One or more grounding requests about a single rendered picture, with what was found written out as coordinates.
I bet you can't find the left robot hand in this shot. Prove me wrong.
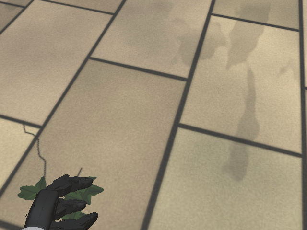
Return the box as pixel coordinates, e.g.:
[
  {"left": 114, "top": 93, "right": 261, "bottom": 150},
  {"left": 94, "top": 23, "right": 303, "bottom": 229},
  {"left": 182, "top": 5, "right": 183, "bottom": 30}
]
[{"left": 24, "top": 174, "right": 99, "bottom": 230}]

